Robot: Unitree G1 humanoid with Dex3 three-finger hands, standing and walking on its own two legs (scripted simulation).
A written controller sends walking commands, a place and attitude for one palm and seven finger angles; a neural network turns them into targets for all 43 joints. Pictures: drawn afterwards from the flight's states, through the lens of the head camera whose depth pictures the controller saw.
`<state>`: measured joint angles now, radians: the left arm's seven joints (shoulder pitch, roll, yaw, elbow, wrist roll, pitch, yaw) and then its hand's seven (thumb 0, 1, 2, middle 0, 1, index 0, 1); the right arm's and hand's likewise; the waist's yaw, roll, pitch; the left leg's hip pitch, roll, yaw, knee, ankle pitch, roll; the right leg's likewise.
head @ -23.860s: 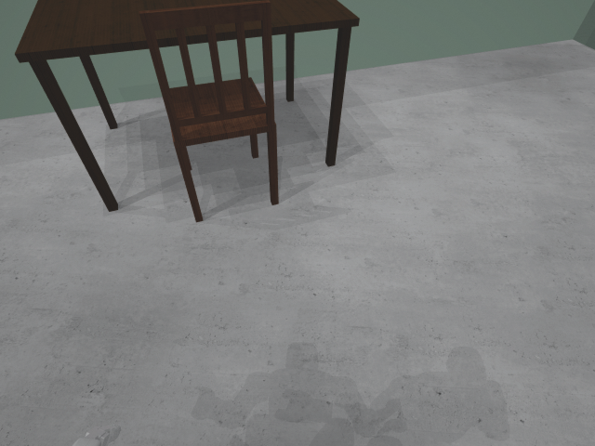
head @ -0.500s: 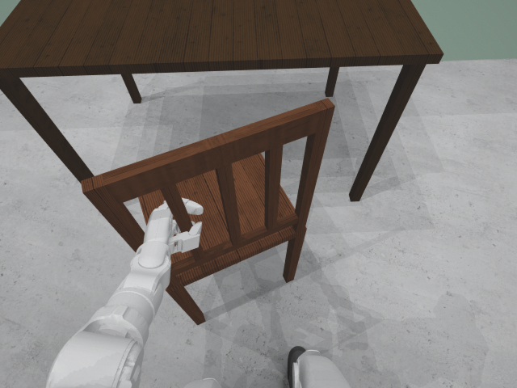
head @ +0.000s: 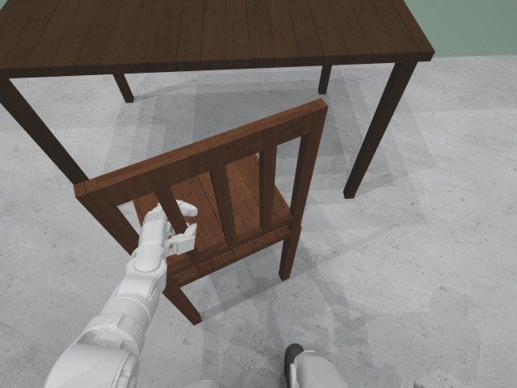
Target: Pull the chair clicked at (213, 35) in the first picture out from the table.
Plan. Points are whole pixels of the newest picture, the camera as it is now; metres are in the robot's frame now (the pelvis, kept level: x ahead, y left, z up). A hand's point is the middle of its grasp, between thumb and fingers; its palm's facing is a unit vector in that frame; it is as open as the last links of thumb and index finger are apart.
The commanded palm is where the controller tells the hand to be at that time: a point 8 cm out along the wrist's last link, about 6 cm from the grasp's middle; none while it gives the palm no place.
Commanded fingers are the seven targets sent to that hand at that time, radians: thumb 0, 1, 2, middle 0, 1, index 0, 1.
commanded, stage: stop walking, hand still on the chair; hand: left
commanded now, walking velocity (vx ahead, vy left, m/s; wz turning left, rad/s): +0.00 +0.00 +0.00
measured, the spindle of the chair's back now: (225, 209) +0.43 +0.06 -0.08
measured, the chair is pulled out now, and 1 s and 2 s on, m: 0.25 0.26 0.26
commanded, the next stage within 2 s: open the thumb and straighten the fingers in 0.80 s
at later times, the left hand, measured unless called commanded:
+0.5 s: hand (188, 239) +0.36 +0.12 -0.05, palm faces +0.01 -0.98 -0.20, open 5.5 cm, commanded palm +0.34 +0.17 -0.03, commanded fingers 0.00 0.90 0.90 -0.50 -1.45 -0.50 -1.45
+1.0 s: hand (187, 239) +0.36 +0.12 -0.05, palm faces -0.01 -0.98 -0.18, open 5.6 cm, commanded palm +0.33 +0.18 -0.03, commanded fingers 0.00 0.17 0.55 -0.50 -1.45 -0.50 -1.45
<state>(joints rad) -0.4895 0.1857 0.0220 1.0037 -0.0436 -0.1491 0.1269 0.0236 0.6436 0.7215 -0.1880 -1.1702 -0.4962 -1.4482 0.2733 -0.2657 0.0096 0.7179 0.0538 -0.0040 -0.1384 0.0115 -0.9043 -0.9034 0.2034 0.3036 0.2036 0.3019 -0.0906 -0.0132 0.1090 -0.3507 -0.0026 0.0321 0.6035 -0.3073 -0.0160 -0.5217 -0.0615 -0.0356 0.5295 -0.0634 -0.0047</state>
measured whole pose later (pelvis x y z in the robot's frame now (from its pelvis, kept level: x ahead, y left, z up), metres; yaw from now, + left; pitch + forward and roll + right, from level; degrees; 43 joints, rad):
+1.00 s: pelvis +0.08 +0.00 +0.01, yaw +1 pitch +4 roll +0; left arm -0.12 0.12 -0.05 0.67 -0.03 -0.08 0.12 0.03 0.63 0.72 -0.16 -1.19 -0.50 -1.45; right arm 0.25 -0.23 0.02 0.66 0.05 0.07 -0.06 0.01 -0.90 -0.90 0.20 0.30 0.20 0.30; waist -0.07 0.02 -0.01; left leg -0.20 0.02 0.01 0.50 -0.37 -0.02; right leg -0.41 -0.05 -0.06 0.53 -0.19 0.00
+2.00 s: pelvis +0.08 +0.00 -0.02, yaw +1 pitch +12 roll +1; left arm 0.20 0.13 -0.07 0.14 -0.02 0.15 0.06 -0.01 -0.54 0.20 -0.02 0.00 -0.01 0.00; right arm 0.27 -0.27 0.01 0.49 0.04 -0.04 -0.03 0.02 -0.90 -0.90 0.20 0.30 0.20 0.30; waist -0.06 0.05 -0.13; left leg -0.50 0.01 0.00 0.81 -0.52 -0.02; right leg -0.71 -0.06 -0.06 0.83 -0.33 0.00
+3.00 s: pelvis +0.05 +0.01 -0.06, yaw +3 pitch +12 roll -1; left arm 0.64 0.20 -0.01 -0.37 -0.15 -0.29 -0.08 -0.01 -0.55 0.20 0.00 0.00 -0.01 0.00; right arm 0.25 -0.20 0.01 0.49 0.06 -0.19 -0.03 0.02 -0.90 -0.90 0.20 0.30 0.20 0.30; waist 0.00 0.06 -0.14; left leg -0.68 0.00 -0.03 1.10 -0.63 0.00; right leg -0.86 -0.09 -0.08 1.04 -0.39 0.01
